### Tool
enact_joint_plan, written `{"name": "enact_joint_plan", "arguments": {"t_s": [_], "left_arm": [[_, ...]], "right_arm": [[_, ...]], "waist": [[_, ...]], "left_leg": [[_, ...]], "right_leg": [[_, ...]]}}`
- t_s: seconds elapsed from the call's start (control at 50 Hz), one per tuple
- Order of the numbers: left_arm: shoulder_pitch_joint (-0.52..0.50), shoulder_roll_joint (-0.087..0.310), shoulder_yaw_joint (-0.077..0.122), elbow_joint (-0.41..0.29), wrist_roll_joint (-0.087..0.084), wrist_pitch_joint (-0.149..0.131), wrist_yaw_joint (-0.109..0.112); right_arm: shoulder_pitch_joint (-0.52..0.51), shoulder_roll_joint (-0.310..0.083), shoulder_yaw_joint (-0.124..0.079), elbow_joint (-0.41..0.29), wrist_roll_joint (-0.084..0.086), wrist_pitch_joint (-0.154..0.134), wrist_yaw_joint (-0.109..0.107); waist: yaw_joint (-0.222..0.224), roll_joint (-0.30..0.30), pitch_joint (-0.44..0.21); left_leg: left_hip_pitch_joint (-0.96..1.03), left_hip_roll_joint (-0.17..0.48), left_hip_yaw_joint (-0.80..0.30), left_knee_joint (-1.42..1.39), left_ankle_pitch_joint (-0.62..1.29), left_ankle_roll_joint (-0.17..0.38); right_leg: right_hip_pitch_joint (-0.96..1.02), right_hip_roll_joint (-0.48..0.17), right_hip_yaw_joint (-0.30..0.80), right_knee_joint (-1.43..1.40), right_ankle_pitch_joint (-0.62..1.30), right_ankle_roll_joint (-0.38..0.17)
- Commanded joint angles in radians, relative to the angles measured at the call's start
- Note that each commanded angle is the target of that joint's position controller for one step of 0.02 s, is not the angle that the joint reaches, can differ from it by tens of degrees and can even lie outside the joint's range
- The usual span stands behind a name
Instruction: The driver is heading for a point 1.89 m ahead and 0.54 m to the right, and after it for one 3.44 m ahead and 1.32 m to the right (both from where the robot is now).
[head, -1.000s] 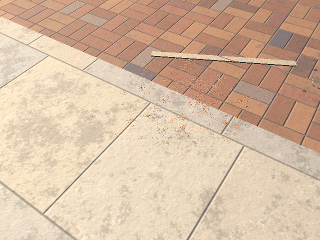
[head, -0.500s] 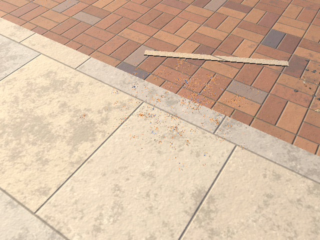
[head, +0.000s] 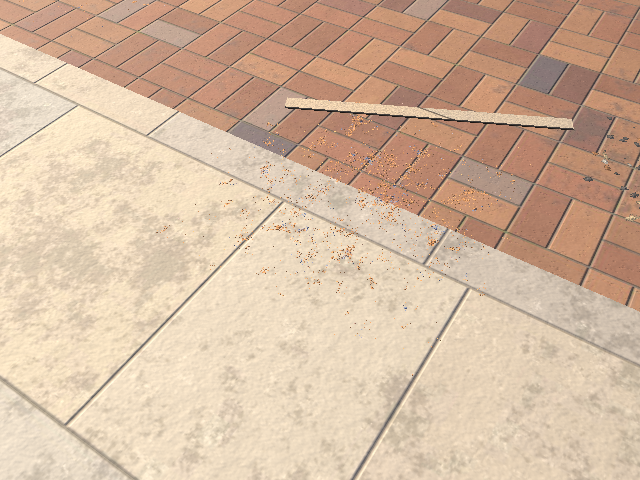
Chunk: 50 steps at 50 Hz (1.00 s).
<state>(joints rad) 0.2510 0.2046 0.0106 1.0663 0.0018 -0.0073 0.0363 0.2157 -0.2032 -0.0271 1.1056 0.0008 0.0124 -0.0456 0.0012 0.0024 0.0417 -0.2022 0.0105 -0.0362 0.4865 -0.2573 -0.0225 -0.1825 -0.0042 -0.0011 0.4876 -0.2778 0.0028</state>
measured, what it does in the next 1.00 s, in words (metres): walks ahead: right foot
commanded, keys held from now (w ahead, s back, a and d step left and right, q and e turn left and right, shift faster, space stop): no key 0.30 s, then w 0.70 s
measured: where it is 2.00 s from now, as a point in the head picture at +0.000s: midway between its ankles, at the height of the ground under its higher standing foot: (348, 351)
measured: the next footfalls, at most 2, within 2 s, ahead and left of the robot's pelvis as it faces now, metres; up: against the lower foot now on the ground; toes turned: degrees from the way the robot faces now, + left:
right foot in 1.00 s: +0.43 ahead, -0.11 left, +0.00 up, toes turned -2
left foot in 1.54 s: +0.75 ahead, +0.12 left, +0.00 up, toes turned -2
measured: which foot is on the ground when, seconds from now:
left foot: down 0.00-1.00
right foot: down 0.00-0.56, up 0.58-0.98, down 1.00-1.00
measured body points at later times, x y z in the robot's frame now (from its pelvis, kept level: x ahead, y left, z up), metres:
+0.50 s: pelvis +0.02 +0.01 -0.01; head +0.02 +0.02 +0.44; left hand +0.00 +0.26 -0.16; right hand +0.02 -0.24 -0.16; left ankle +0.00 +0.12 -0.73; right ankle -0.01 -0.12 -0.74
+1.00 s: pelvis +0.25 -0.01 -0.03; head +0.29 -0.01 +0.42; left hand +0.49 +0.20 -0.11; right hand +0.12 -0.25 -0.16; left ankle +0.02 +0.12 -0.73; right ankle +0.39 -0.11 -0.74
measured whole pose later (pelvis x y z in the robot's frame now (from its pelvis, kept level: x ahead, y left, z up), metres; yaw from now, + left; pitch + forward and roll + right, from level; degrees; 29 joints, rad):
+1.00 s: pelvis +0.25 -0.01 -0.03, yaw +0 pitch +2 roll +0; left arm -0.07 0.22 0.03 0.83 -0.03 -0.11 -0.05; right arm 0.54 -0.21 -0.03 1.09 0.00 -0.06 -0.02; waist -0.07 0.00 0.04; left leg 0.16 0.03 0.03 0.36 -0.50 -0.01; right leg -0.53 0.00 -0.06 0.56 -0.07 -0.10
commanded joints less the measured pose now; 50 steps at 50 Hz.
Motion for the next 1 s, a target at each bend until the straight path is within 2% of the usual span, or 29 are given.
{"name": "enact_joint_plan", "arguments": {"t_s": [0.02, 0.3, 0.32, 0.36, 0.38, 0.4, 0.44, 0.46, 0.48, 0.5, 0.52, 0.54, 0.56, 0.58, 0.6, 0.62, 0.64, 0.66, 0.68, 0.7, 0.74, 0.8, 0.84, 0.9, 0.94, 0.96, 0.98, 1.0], "left_arm": [[0.047, 0.098, 0.015, -0.016, 0.0, -0.006, 0.003], [0.083, 0.079, 0.01, 0.003, -0.002, -0.004, 0.004], [0.103, 0.07, 0.008, 0.014, -0.002, -0.002, 0.005], [0.105, 0.106, 0.021, 0.01, -0.015, 0.003, 0.011], [0.107, 0.118, 0.026, 0.001, -0.018, 0.0, 0.013], [0.122, 0.13, 0.031, -0.002, -0.022, -0.008, 0.011], [0.181, 0.174, 0.05, 0.005, -0.03, -0.029, 0.004], [0.182, 0.188, 0.057, 0.002, -0.031, -0.035, 0.001], [0.148, 0.182, 0.057, -0.014, -0.029, -0.04, -0.001], [0.096, 0.175, 0.055, -0.035, -0.032, -0.042, -0.005], [0.028, 0.172, 0.053, -0.06, -0.041, -0.041, -0.009], [-0.014, 0.159, 0.05, -0.081, -0.044, -0.042, -0.012], [-0.041, 0.102, 0.036, -0.098, -0.035, -0.052, -0.018], [-0.048, 0.056, 0.025, -0.143, -0.034, -0.073, -0.015], [-0.067, 0.091, 0.033, -0.149, -0.046, -0.091, -0.016], [-0.049, 0.092, 0.033, -0.144, -0.057, -0.102, -0.027], [-0.031, 0.09, 0.034, -0.13, -0.05, -0.109, -0.035], [-0.047, 0.11, 0.043, -0.132, -0.039, -0.116, -0.038], [-0.071, 0.124, 0.052, -0.138, -0.03, -0.118, -0.044], [-0.078, 0.112, 0.052, -0.141, -0.028, -0.115, -0.052], [-0.127, 0.071, 0.042, -0.158, -0.026, -0.103, -0.062], [-0.296, 0.033, 0.018, -0.23, -0.026, -0.099, -0.067], [-0.351, 0.05, 0.015, -0.255, -0.031, -0.097, -0.072], [-0.385, 0.09, 0.021, -0.285, -0.036, -0.098, -0.082], [-0.315, 0.133, 0.041, -0.279, -0.033, -0.104, -0.086], [-0.204, 0.165, 0.06, -0.249, -0.034, -0.103, -0.082], [-0.032, 0.204, 0.085, -0.196, -0.039, -0.098, -0.076], [0.146, 0.274, 0.105, -0.157, -0.029, -0.09, -0.064]], "right_arm": [[0.038, -0.096, -0.012, -0.015, 0.0, -0.006, -0.003], [0.077, -0.08, -0.001, 0.002, 0.001, -0.009, -0.004], [0.097, -0.068, 0.002, 0.013, 0.001, -0.008, -0.005], [0.103, -0.081, -0.004, 0.01, 0.011, -0.008, -0.009], [0.091, -0.085, -0.006, -0.002, 0.011, -0.015, -0.009], [0.076, -0.072, -0.003, -0.015, 0.011, -0.027, -0.005], [0.054, -0.03, 0.004, -0.037, 0.014, -0.061, 0.011], [0.048, -0.025, 0.005, -0.045, 0.018, -0.075, 0.02], [0.058, -0.028, 0.003, -0.048, 0.023, -0.085, 0.028], [0.089, -0.022, 0.003, -0.042, 0.028, -0.093, 0.033], [0.165, -0.015, 0.002, -0.017, 0.031, -0.099, 0.034], [0.245, -0.035, -0.009, 0.019, 0.024, -0.1, 0.032], [0.371, -0.103, -0.03, 0.05, 0.017, -0.101, 0.029], [0.489, -0.249, -0.065, 0.058, 0.022, -0.11, 0.042], [0.439, -0.183, -0.041, 0.043, 0.002, -0.127, 0.047], [0.363, -0.13, -0.027, 0.015, 0.002, -0.139, 0.048], [0.309, -0.111, -0.019, -0.007, 0.007, -0.142, 0.053], [0.282, -0.103, -0.013, -0.018, 0.01, -0.138, 0.057], [0.285, -0.071, -0.002, -0.02, 0.007, -0.129, 0.057], [0.308, -0.053, 0.004, -0.017, 0.003, -0.12, 0.054], [0.336, -0.069, 0.006, -0.021, -0.003, -0.106, 0.04], [0.322, -0.121, 0.0, -0.047, -0.006, -0.098, 0.021], [0.349, -0.151, -0.009, -0.045, 0.002, -0.101, 0.017], [0.35, -0.157, -0.021, -0.039, 0.019, -0.101, 0.017], [0.322, -0.177, -0.031, -0.048, 0.012, -0.093, 0.018], [0.305, -0.184, -0.035, -0.053, 0.005, -0.084, 0.018], [0.29, -0.177, -0.032, -0.064, -0.001, -0.076, 0.02], [0.287, -0.145, -0.018, -0.094, -0.016, -0.075, 0.025]], "waist": [[0.0, -0.002, 0.008], [0.0, -0.002, 0.016], [0.0, -0.006, -0.008], [0.002, -0.032, 0.037], [0.007, -0.044, 0.082], [0.016, -0.069, 0.112], [0.034, -0.166, 0.108], [0.031, -0.188, 0.113], [0.009, -0.176, 0.123], [-0.025, -0.169, 0.131], [-0.074, -0.158, 0.134], [-0.102, -0.101, 0.13], [-0.136, 0.078, 0.071], [-0.157, 0.345, 0.024], [-0.119, 0.218, 0.057], [-0.077, 0.129, 0.099], [-0.054, 0.087, 0.09], [-0.042, 0.057, 0.095], [-0.041, 0.063, 0.085], [-0.043, 0.082, 0.069], [-0.049, 0.082, 0.066], [-0.073, 0.074, 0.104], [-0.08, 0.1, 0.113], [-0.053, 0.102, 0.124], [0.006, 0.122, 0.051], [0.067, 0.139, -0.029], [0.148, 0.134, -0.132], [0.202, 0.033, -0.262]], "left_leg": [[0.003, 0.005, 0.002, -0.073, 0.132, 0.021], [-0.011, 0.003, 0.008, -0.073, 0.122, 0.019], [-0.001, -0.009, 0.023, -0.072, 0.029, 0.021], [-0.071, -0.048, 0.058, -0.017, -0.283, 0.043], [-0.13, -0.046, 0.054, 0.005, -0.37, 0.057], [-0.18, -0.04, 0.052, 0.039, -0.372, 0.066], [-0.251, -0.042, 0.092, 0.195, -0.226, 0.063], [-0.239, -0.019, 0.079, 0.269, -0.18, 0.074], [-0.214, -0.001, 0.067, 0.279, -0.186, 0.092], [-0.148, 0.002, 0.073, 0.202, -0.206, 0.112], [0.0, -0.008, 0.084, 0.05, -0.178, 0.129], [0.134, -0.02, 0.066, -0.043, -0.108, 0.121], [0.28, 0.119, -0.155, -0.143, -0.15, 0.145], [0.369, 0.339, -0.575, -0.311, -0.278, 0.277], [0.328, 0.395, -0.696, -0.338, -0.301, 0.319], [0.319, 0.37, -0.596, -0.323, -0.249, 0.295], [0.315, 0.32, -0.473, -0.323, -0.176, 0.262], [0.316, 0.29, -0.379, -0.331, -0.06, 0.232], [0.305, 0.25, -0.283, -0.335, 0.074, 0.202], [0.299, 0.221, -0.215, -0.336, 0.17, 0.188], [0.271, 0.195, -0.135, -0.345, 0.284, 0.191], [0.142, 0.168, -0.064, -0.388, 0.284, 0.193], [0.119, 0.183, -0.051, -0.415, 0.27, 0.2], [0.213, 0.229, -0.036, -0.386, 0.353, 0.184], [0.284, 0.244, -0.011, -0.266, 0.657, 0.159], [0.289, 0.231, 0.014, -0.13, 0.841, 0.143], [0.223, 0.19, 0.042, 0.073, 0.903, 0.116], [-0.02, 0.136, 0.064, 0.392, 0.602, 0.087]], "right_leg": [[-0.044, -0.017, 0.015, -0.097, 0.11, -0.013], [-0.051, -0.014, 0.015, -0.096, 0.106, -0.016], [-0.041, -0.005, 0.007, -0.103, 0.003, -0.019], [-0.091, -0.004, 0.029, -0.109, -0.343, -0.056], [-0.127, -0.033, 0.074, -0.134, -0.467, -0.082], [-0.133, -0.078, 0.141, -0.163, -0.528, -0.11], [-0.072, -0.219, 0.343, -0.258, -0.586, -0.188], [-0.101, -0.285, 0.436, -0.301, -0.585, -0.226], [-0.142, -0.303, 0.454, -0.313, -0.561, -0.234], [-0.187, -0.283, 0.405, -0.299, -0.523, -0.214], [-0.27, -0.229, 0.316, -0.254, -0.469, -0.175], [-0.337, -0.15, 0.215, -0.148, -0.36, -0.134], [-0.436, -0.052, 0.066, 0.152, -0.202, -0.076], [-0.6, 0.052, -0.048, 0.448, -0.219, -0.04], [-0.679, 0.009, 0.058, 0.657, -0.258, -0.057], [-0.74, -0.034, 0.092, 0.744, -0.17, -0.08], [-0.745, -0.067, 0.081, 0.753, -0.079, -0.092], [-0.752, -0.091, 0.07, 0.711, -0.007, -0.094], [-0.717, -0.109, 0.052, 0.663, 0.04, -0.088], [-0.684, -0.112, 0.028, 0.624, 0.068, -0.077], [-0.656, -0.104, -0.011, 0.532, 0.117, -0.048], [-0.538, -0.065, -0.055, 0.266, 0.229, -0.02], [-0.457, -0.041, -0.075, 0.171, 0.268, -0.021], [-0.433, -0.038, -0.048, 0.079, 0.275, -0.06], [-0.314, -0.002, -0.061, 0.063, 0.239, -0.096], [-0.172, 0.032, -0.081, 0.077, 0.217, -0.118], [0.05, 0.048, -0.086, 0.071, 0.216, -0.146], [0.364, -0.14, 0.139, 0.083, 0.141, -0.206]]}}
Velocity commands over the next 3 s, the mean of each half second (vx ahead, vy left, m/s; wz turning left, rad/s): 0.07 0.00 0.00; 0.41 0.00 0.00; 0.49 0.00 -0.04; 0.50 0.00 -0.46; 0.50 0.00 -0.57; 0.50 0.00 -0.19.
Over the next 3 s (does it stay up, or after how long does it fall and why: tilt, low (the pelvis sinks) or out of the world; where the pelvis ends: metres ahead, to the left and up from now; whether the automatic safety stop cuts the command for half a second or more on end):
stays up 1.29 -0.29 0.00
